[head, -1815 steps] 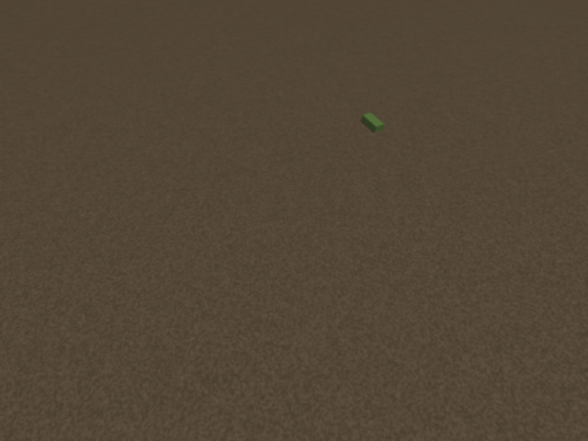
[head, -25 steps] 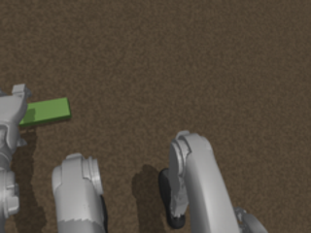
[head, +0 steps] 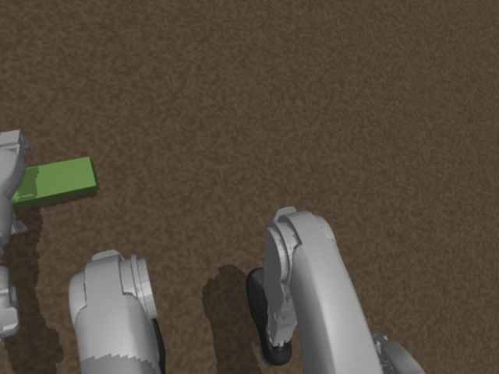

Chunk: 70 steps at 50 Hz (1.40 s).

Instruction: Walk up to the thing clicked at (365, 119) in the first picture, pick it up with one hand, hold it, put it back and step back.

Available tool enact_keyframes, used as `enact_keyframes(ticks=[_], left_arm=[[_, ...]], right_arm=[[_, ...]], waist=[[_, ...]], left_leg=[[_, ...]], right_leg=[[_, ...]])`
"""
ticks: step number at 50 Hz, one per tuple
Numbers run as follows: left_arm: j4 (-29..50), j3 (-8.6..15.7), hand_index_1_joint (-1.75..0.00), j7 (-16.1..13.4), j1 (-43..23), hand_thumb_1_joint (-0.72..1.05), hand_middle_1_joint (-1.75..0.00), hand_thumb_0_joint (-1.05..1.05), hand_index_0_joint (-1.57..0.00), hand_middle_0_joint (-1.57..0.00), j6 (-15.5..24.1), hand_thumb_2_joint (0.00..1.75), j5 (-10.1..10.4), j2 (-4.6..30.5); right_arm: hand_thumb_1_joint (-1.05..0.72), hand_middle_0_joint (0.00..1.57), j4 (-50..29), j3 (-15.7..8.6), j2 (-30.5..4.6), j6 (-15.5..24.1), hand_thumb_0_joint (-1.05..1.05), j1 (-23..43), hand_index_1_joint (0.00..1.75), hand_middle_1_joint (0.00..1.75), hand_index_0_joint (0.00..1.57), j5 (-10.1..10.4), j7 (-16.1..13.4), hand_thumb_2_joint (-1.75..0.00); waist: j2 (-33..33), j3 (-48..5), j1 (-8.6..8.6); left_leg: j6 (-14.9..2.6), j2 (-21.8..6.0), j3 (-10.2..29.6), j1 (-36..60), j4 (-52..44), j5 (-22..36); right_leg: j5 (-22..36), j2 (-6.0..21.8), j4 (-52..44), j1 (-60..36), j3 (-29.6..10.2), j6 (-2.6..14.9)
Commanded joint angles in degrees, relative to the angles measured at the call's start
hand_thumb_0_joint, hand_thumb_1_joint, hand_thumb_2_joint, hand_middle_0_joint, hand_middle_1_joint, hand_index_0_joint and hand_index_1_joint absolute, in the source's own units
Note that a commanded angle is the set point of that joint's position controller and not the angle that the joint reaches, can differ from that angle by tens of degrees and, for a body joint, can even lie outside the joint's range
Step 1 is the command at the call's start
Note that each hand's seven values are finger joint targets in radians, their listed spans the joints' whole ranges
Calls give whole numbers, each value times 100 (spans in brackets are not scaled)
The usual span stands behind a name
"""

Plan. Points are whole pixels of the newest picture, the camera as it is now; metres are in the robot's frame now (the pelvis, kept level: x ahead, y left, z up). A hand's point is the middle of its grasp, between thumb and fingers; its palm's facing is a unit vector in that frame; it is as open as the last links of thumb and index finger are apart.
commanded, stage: rise first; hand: left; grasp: from above
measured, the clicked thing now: (52, 182) +0.48 +0.27 -0.30
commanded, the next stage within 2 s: approach in 1.20 s
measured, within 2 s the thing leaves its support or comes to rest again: neither
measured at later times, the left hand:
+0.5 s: hand (6, 187) +0.45 +0.30 -0.18, palm faces -0.46 -0.08 -0.89, open 14.1 cm
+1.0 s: hand (6, 188) +0.45 +0.30 -0.18, palm faces -0.46 -0.07 -0.89, open 14.0 cm
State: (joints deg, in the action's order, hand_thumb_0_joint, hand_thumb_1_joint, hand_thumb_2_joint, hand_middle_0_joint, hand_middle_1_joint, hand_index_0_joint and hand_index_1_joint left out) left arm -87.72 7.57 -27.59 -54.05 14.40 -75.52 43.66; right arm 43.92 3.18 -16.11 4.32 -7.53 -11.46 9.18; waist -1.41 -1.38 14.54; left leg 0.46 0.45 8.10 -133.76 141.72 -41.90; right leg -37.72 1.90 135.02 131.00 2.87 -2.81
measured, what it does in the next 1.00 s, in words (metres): stands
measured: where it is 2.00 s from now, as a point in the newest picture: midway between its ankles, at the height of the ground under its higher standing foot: (215, 356)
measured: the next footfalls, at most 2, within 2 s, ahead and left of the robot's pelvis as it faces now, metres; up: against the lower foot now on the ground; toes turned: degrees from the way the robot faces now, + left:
none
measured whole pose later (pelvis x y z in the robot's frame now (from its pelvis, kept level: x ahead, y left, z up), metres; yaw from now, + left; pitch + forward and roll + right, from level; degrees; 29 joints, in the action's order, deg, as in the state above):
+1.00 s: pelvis +0.00 +0.00 +0.00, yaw +0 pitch +33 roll -9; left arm -88.9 6.7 -26.0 -56.0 14.3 -75.8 45.3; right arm 42.8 4.9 -16.4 4.7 -9.2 -10.8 9.3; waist -1.3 -1.6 15.9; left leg 0.1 0.7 8.4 -134.0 141.3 -40.9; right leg -36.8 1.8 134.1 130.7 3.2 -2.9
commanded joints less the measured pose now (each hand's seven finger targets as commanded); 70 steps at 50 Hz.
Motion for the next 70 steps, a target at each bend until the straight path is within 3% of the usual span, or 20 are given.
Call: enact_keyframes(ticks=[1,3,6,9,10,16,19,23,26,30,32,34,38,40,44,49,53,64,67,70], left_arm=[[749,164,-101,-200,-1865,-57,-100,0,-6,-7,9,105,141,1519],[724,240,-101,-212,-1648,-57,-100,0,-6,-7,-20,105,116,1587],[622,74,-102,-153,-1867,-57,-100,0,-6,-7,-23,105,93,1457],[755,225,-101,-143,-1606,-57,-100,0,-6,-7,-32,104,122,1677],[634,119,-102,-128,-1608,-58,-100,0,-6,-7,-40,105,113,1510],[878,128,-102,-69,-1734,-58,-100,0,-5,-7,-55,105,127,1577],[627,30,-101,-28,-1789,-57,-100,0,-6,-8,-75,105,169,1412],[862,131,-101,-20,-1716,-55,-100,0,-7,-8,-40,103,155,1598],[768,-4,-102,10,-1861,-57,-101,0,-6,-7,-49,104,156,1420],[811,43,-100,-2,-1859,-56,-99,0,-7,-9,-38,104,132,1501],[541,-51,-101,36,-1946,-55,-100,0,-7,-9,-47,103,133,1376],[688,35,-100,36,-1866,-55,-98,0,-8,-10,-29,104,135,1584],[680,-79,-99,21,-2038,-54,-98,0,-9,-10,18,103,141,1383],[709,8,-100,5,-1964,-54,-98,0,-9,-10,11,102,102,1582],[575,-77,-99,-38,-1955,-53,-97,0,-9,-11,2,102,119,1394],[804,140,-97,-85,-2018,-52,-95,0,-11,-12,-19,101,80,1722],[568,17,-97,-75,-1904,-52,-96,0,-10,-11,-108,100,156,1412],[452,-76,-94,128,-1886,-47,-93,0,-14,-15,33,96,159,1484],[785,-13,-100,46,-1968,-51,-100,0,-11,-11,111,98,153,1579],[840,-226,-102,-19,-2317,-51,-102,0,-10,-10,122,100,141,1173]], right_arm=[[-90,20,-18,-413,-1526,49,0,-1239,30,30,20,21,-30,-90],[-90,20,-47,-400,-1537,43,0,-1232,30,30,20,3,-24,-90],[-90,20,-10,-358,-1509,53,0,-1217,30,30,20,-26,3,-90],[-90,20,-57,-377,-1550,44,0,-1267,30,30,20,2,0,-90],[-90,20,-54,-366,-1516,44,0,-1246,30,30,20,-7,25,-90],[-90,20,-64,-374,-1537,-16,0,-1328,30,30,20,47,-1,-90],[-90,20,-51,-358,-1526,3,0,-1342,30,30,20,53,18,-90],[-90,20,-113,-373,-1559,-6,0,-1312,30,30,20,103,4,-90],[-90,20,-119,-348,-1504,-10,0,-1316,30,30,20,99,17,-90],[-90,20,-125,-347,-1546,-13,0,-1319,30,30,20,108,-22,-90],[-90,20,-126,-323,-1525,12,0,-1339,30,30,20,97,-11,-90],[-90,20,-115,-313,-1537,13,0,-1324,30,30,20,116,-38,-90],[-90,20,-111,-317,-1551,15,0,-1336,30,30,20,100,-45,-90],[-90,20,-141,-317,-1544,29,0,-1323,30,30,20,123,-57,-90],[-90,20,-120,-301,-1529,46,0,-1314,30,30,20,108,-48,-90],[-90,20,-156,-297,-1575,70,0,-1367,30,30,20,104,-40,-90],[-90,20,-141,-328,-1547,86,0,-1361,30,30,20,124,-7,-90],[-90,20,-142,-280,-1529,88,0,-1374,30,30,20,119,-16,-90],[-90,20,-124,-279,-1512,89,0,-1367,30,30,20,125,-38,-89],[-90,20,-66,-283,-1503,134,0,-1443,30,30,20,87,-12,-89]], waist=[[1806,-3823,99],[1902,-3872,-8],[1806,-3609,189],[1943,-3942,-29],[1938,-3794,108],[1984,-3958,83],[1727,-3611,185],[2062,-3940,9],[1857,-3744,162],[1962,-3840,95],[1712,-3508,279],[1877,-3706,85],[1851,-3699,264],[2032,-3833,110],[1903,-3645,182],[1987,-3848,117],[2026,-3742,182],[1660,-3549,213],[1892,-3811,76],[1930,-3730,358]], left_leg=[[-198,100,-572,2840,-1572,1243],[-182,99,-593,2935,-1601,1356],[-210,102,-597,2735,-1547,1107],[-174,93,-593,2946,-1573,1377],[-166,91,-576,2896,-1572,1313],[-177,96,-592,2898,-1554,1460],[-207,97,-593,2696,-1538,1275],[-138,90,-544,3010,-1684,1471],[-187,93,-567,2808,-1627,1219],[-174,106,-569,2885,-1691,1216],[-208,102,-572,2669,-1632,1081],[-190,109,-582,2813,-1653,1192],[-178,104,-528,2819,-1680,1141],[-158,101,-560,3000,-1678,1252],[-177,106,-572,2834,-1689,1125],[-176,114,-570,2886,-1704,1248],[-145,90,-531,2969,-1733,1253],[-221,133,-607,2512,-1643,971],[-192,127,-619,2688,-1667,1115],[-172,95,-554,2832,-1665,1054]], right_leg=[[1148,-227,-1176,-1846,638,438],[1221,-218,-1170,-1907,637,428],[1064,-246,-1224,-1832,641,431],[1240,-226,-1149,-1939,637,448],[1204,-242,-1123,-1852,655,459],[1359,-241,-1200,-2005,631,447],[1229,-235,-1253,-1903,630,434],[1313,-221,-1150,-1893,660,468],[1157,-250,-1247,-1857,657,472],[1133,-228,-1265,-1854,646,462],[1050,-237,-1311,-1796,649,443],[1117,-234,-1289,-1872,619,464],[1084,-239,-1286,-1796,678,451],[1143,-233,-1256,-1813,645,469],[1069,-244,-1302,-1770,657,466],[1163,-217,-1257,-1875,647,454],[1183,-206,-1176,-1675,683,469],[933,-233,-1362,-1937,616,452],[1044,-244,-1328,-2016,594,468],[1029,-258,-1321,-1801,683,469]])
